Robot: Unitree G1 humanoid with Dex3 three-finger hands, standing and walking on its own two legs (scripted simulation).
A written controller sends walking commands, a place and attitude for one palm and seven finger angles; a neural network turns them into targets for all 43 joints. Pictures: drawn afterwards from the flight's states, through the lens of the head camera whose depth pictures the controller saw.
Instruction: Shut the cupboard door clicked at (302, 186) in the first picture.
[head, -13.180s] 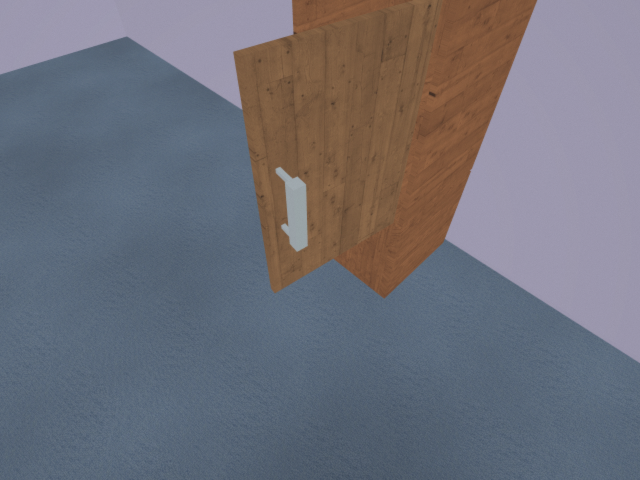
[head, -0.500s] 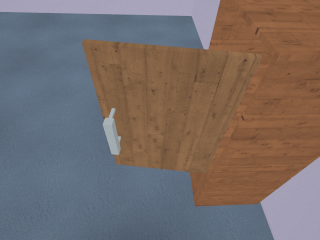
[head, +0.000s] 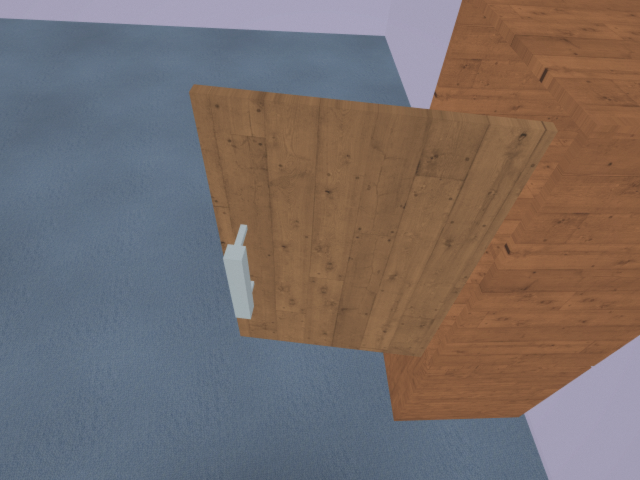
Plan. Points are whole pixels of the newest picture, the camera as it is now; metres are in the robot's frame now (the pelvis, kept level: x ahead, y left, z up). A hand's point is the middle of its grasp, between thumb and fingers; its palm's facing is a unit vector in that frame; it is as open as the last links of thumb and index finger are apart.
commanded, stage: come to a stop and stand still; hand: left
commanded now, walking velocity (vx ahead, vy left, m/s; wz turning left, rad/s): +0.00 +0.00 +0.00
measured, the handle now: (243, 273) +0.43 +0.15 -0.05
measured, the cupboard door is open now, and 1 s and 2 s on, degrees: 82 82 82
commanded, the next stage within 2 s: look again from close up in 0.66 s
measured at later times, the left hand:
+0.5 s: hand out of the picture -0.01 +0.19 -0.18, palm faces +0.01 -0.98 -0.17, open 7.4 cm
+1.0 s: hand out of the picture -0.03 +0.18 -0.18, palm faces +0.02 -0.99 -0.16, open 7.4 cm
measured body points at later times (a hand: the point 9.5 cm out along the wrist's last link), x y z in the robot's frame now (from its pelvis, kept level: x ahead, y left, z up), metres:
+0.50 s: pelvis -0.01 +0.02 +0.00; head +0.01 +0.04 +0.45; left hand -0.01 +0.24 -0.17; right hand -0.01 -0.21 -0.15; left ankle -0.05 +0.05 -0.74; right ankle -0.05 -0.13 -0.74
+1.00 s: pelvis -0.02 +0.02 +0.00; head +0.00 +0.04 +0.45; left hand -0.02 +0.24 -0.17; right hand -0.03 -0.20 -0.15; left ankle -0.05 +0.05 -0.74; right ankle -0.05 -0.13 -0.74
